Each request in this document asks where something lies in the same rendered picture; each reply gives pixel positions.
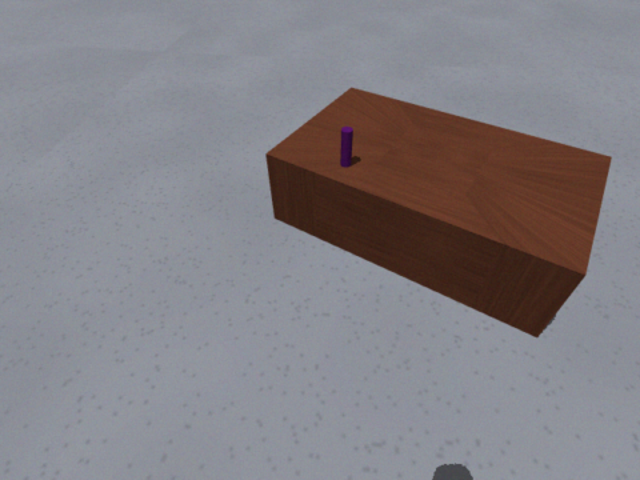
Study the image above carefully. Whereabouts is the can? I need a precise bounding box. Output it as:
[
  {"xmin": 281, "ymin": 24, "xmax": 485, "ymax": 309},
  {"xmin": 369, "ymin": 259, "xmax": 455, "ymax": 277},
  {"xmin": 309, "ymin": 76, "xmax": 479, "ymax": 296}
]
[{"xmin": 340, "ymin": 126, "xmax": 353, "ymax": 167}]

